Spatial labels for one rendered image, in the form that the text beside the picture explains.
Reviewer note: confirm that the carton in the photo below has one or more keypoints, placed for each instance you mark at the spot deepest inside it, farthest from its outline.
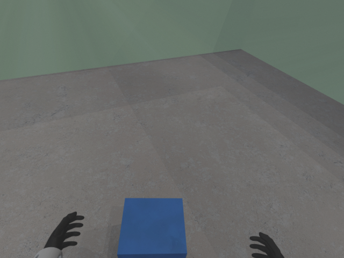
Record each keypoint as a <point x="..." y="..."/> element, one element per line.
<point x="152" y="228"/>

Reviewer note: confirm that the left robot forearm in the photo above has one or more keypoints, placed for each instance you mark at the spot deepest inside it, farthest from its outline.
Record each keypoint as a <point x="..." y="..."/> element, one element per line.
<point x="49" y="252"/>

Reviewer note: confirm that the right robot hand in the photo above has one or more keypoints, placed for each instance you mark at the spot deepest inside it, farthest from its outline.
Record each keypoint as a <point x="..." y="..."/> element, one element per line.
<point x="270" y="247"/>

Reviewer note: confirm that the left robot hand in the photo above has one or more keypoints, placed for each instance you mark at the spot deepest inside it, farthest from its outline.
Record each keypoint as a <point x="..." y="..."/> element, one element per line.
<point x="59" y="235"/>

